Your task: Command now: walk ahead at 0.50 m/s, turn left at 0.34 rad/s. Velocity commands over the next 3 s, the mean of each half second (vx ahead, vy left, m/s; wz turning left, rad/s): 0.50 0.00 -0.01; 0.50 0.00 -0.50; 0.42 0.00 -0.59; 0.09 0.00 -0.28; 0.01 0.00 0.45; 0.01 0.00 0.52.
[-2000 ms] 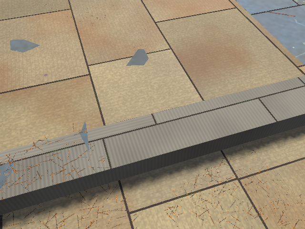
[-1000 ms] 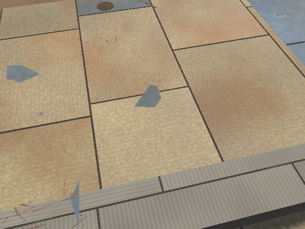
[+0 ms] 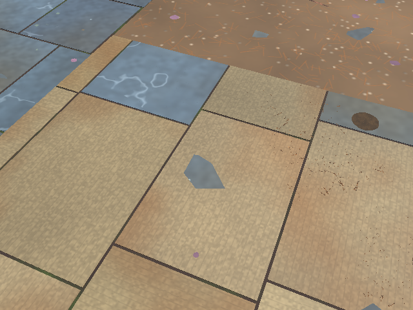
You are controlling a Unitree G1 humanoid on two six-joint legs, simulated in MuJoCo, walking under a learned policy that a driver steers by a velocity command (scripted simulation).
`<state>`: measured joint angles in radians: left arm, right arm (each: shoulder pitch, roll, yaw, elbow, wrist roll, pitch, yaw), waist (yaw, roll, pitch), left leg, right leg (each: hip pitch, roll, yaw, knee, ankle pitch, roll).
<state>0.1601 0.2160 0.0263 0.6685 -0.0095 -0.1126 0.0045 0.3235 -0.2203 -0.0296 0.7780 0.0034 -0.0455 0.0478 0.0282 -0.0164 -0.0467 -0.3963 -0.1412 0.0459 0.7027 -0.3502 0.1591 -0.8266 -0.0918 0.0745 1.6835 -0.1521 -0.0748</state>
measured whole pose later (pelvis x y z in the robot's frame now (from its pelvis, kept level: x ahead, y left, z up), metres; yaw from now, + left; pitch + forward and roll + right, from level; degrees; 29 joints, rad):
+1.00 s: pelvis +0.60 +0.02 +0.03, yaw -20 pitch +2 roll +1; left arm 0.30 0.30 0.07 0.67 -0.02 -0.02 0.00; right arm 0.23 -0.24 -0.05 0.69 -0.01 -0.10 -0.01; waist -0.01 -0.05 -0.01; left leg -0.29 -0.03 0.02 0.45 -0.20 0.02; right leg -0.58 -0.02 0.06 1.24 -0.34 0.00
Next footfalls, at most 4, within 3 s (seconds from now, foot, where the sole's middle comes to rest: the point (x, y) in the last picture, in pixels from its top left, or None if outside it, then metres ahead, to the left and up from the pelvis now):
0.38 right None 0.42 -0.07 -0.75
0.82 left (187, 258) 0.70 0.10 -0.75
1.34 right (291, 231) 0.82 -0.27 -0.75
1.80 left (260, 184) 1.03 -0.17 -0.75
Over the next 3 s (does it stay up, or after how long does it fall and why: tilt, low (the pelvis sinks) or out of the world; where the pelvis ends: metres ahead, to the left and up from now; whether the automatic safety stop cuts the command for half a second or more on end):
stays up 0.90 -0.16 0.02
